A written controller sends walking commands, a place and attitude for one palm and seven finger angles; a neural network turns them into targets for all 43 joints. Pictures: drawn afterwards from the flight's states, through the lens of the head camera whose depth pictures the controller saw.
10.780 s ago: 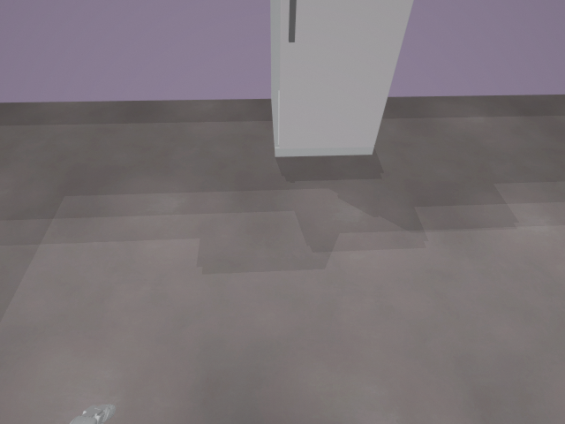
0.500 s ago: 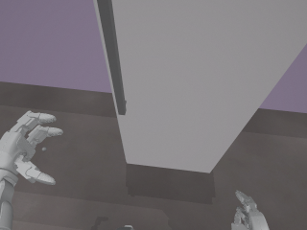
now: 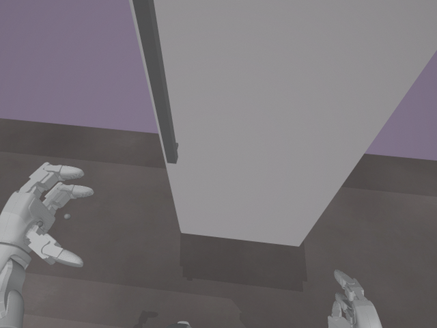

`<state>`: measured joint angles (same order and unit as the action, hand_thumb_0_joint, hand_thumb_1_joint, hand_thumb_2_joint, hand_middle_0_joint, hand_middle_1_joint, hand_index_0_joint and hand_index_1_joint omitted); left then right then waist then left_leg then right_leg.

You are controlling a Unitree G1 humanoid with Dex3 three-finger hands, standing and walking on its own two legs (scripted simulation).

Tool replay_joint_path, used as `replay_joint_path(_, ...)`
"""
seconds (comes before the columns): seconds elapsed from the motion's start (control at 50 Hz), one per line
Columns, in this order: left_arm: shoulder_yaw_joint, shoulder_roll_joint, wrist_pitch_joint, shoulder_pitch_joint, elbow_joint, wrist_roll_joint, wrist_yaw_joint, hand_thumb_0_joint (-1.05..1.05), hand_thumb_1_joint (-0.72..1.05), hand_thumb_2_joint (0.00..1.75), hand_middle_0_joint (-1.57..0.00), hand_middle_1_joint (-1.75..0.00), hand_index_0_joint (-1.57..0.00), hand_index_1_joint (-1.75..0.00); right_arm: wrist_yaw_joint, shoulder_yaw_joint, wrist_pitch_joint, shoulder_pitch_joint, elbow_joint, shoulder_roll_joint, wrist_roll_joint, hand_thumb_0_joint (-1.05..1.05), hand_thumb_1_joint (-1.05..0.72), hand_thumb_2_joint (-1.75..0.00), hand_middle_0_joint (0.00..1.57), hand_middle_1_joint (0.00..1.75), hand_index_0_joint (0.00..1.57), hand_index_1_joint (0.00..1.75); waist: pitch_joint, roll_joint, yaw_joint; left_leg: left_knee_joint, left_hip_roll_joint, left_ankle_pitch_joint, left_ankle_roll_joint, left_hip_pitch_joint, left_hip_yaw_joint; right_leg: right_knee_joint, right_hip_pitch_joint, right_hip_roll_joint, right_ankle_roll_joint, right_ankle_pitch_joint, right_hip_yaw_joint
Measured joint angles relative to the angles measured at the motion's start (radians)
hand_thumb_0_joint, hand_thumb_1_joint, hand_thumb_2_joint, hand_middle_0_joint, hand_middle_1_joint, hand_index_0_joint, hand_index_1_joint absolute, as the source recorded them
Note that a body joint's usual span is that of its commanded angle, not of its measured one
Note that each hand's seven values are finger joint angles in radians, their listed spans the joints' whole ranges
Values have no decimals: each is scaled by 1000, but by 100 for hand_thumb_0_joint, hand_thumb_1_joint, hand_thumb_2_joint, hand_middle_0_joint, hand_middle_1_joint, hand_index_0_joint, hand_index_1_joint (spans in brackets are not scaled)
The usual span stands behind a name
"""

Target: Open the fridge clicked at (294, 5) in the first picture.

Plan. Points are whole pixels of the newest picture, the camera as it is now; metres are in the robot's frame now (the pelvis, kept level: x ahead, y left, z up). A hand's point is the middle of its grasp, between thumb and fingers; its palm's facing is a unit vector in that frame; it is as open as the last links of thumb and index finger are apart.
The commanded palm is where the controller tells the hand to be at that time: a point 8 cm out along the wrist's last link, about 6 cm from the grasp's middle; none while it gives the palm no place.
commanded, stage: move the hooked fingers beside the handle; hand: left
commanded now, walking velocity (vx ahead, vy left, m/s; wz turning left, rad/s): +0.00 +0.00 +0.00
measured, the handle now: (163, 89) +0.53 +0.16 +0.14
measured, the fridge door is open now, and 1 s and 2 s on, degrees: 0 0 0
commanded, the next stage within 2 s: none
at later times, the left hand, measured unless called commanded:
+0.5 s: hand (93, 185) +0.33 +0.25 +0.08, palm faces -0.05 -1.00 -0.02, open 14.0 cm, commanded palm +0.31 +0.30 +0.08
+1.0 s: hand (114, 159) +0.40 +0.24 +0.07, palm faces -0.05 -1.00 -0.01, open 14.0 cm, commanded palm +0.37 +0.29 +0.07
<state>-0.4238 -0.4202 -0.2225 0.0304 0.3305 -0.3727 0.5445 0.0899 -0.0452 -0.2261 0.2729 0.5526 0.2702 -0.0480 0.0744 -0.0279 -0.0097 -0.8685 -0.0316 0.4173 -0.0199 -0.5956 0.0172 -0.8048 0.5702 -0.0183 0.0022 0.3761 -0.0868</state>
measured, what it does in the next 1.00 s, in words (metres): stands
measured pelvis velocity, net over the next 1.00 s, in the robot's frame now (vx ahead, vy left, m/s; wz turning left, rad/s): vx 0.00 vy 0.00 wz -0.02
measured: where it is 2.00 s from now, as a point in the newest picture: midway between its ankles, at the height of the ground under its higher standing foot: outside the picture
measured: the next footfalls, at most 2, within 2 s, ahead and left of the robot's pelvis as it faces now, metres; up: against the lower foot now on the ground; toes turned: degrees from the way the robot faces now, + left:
none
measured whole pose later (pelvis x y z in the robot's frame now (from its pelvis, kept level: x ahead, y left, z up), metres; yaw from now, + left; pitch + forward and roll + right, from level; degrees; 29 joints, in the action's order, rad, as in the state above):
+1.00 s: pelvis +0.00 +0.00 -0.01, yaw -1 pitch +13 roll -2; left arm -0.39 -0.46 -0.29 -0.46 0.77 -0.26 0.47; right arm 0.07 -0.03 -0.08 0.32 0.59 0.27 -0.04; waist 0.08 -0.01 0.05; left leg -0.89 -0.04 0.42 -0.02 -0.70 0.03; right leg -0.84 0.68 -0.01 0.00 0.38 -0.07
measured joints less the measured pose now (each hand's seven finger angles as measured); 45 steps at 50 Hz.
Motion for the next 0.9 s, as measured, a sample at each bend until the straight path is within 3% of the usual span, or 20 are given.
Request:
replay_joint_path(0.16, 15, 2, -6, -78, 66, 8, 0, -1, -50, 30, -30, -120, -30, -120, 11, -2, 2, -5, 13, 7, 0, 1, -90, -89, 20, 30, 20, 30, -3, 0, -5, -8, 3, -3, 2, -12, -7, -12, 11, -3, 3, 3, -6)
replay_joint_path(0.52, 17, -24, -14, -250, 219, 46, -25, -1, -50, 30, -30, -120, -30, -120, 3, 7, 61, 36, 20, 11, 0, 1, -90, -89, 20, 30, 20, 30, 1, 12, 35, -5, -4, -5, 4, -45, 12, -20, 58, 3, 4, -2, 13)
replay_joint_path(0.9, 33, -38, -55, -446, 405, 99, -60, -1, -50, 30, -30, -120, -30, -120, -10, 9, 129, 46, 35, 5, 5, 1, -90, -89, 20, 30, 20, 30, 5, 17, 57, -19, -6, 2, 2, -88, 14, -29, 100, 6, 3, 0, 16)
